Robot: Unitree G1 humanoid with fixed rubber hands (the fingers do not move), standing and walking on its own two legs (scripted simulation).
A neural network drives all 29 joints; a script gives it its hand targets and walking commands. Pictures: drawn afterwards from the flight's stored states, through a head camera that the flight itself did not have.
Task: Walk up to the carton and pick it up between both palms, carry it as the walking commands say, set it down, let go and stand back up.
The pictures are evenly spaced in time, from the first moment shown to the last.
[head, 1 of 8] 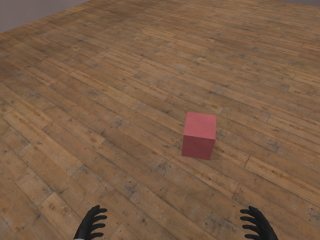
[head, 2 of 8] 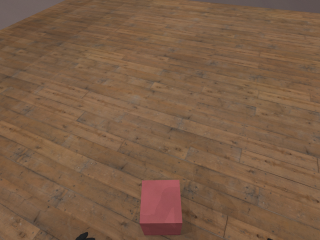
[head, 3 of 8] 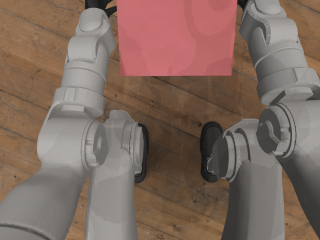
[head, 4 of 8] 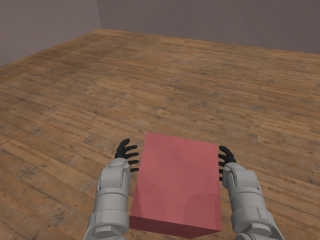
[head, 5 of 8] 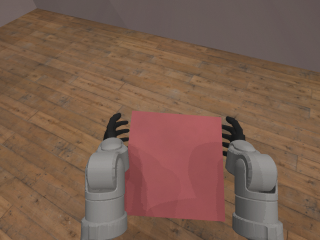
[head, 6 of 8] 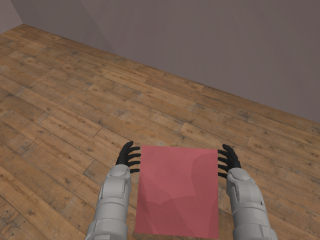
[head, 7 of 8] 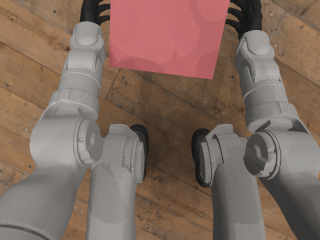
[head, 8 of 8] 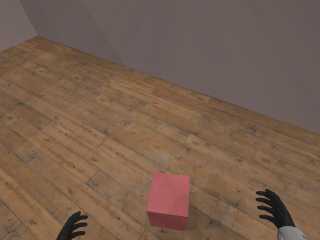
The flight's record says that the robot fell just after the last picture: no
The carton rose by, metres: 0.66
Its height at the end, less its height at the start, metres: +0.00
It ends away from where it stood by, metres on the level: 2.60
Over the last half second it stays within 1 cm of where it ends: yes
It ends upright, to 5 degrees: yes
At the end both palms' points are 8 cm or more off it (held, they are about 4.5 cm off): yes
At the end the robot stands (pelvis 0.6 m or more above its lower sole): yes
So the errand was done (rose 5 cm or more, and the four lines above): yes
